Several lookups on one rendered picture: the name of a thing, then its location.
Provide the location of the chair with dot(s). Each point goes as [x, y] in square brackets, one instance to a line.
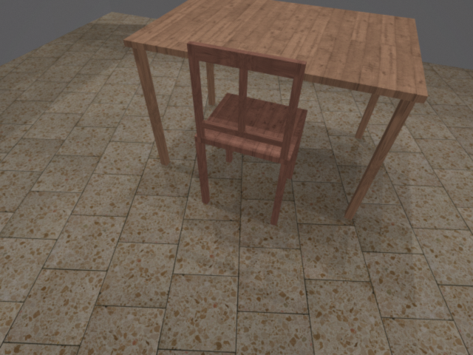
[250, 126]

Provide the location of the table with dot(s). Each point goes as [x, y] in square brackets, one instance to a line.
[365, 52]

